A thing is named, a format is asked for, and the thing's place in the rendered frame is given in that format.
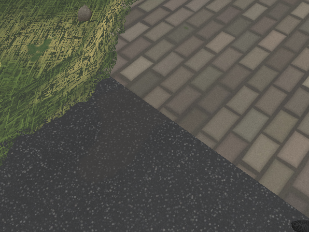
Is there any right robot hand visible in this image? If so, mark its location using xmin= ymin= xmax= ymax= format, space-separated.
xmin=291 ymin=220 xmax=309 ymax=232

